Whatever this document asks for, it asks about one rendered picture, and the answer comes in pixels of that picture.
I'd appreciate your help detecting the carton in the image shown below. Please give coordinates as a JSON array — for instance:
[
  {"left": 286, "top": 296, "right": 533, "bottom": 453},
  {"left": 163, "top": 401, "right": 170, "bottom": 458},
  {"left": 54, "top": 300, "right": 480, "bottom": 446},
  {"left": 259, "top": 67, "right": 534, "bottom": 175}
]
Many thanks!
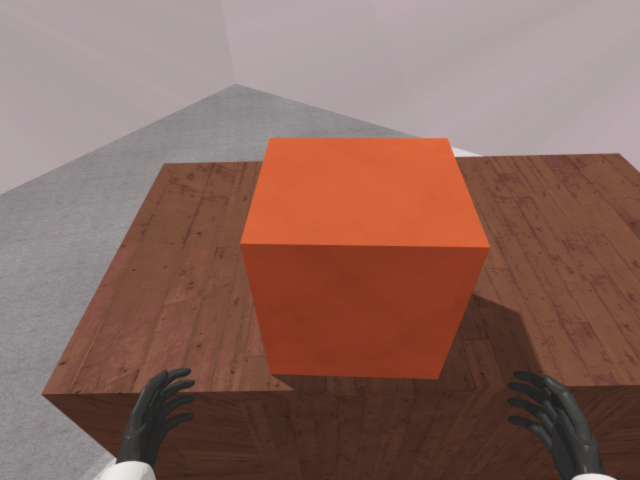
[{"left": 240, "top": 138, "right": 490, "bottom": 379}]

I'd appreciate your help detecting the right robot hand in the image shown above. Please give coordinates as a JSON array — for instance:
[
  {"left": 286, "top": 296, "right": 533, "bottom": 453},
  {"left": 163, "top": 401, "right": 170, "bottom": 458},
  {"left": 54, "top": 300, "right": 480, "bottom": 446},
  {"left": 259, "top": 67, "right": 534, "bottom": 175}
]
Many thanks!
[{"left": 508, "top": 371, "right": 608, "bottom": 480}]

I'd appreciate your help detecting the left robot hand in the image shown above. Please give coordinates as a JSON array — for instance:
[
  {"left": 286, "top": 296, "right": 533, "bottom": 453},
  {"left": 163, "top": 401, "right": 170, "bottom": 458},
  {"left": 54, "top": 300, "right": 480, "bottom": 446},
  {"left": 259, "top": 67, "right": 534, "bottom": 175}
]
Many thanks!
[{"left": 116, "top": 368, "right": 195, "bottom": 469}]

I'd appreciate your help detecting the pedestal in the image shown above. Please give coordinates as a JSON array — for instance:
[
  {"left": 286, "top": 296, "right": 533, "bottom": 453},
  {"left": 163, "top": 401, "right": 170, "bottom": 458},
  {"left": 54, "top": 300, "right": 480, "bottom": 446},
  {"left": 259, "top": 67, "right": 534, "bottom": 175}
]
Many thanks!
[{"left": 41, "top": 153, "right": 640, "bottom": 480}]

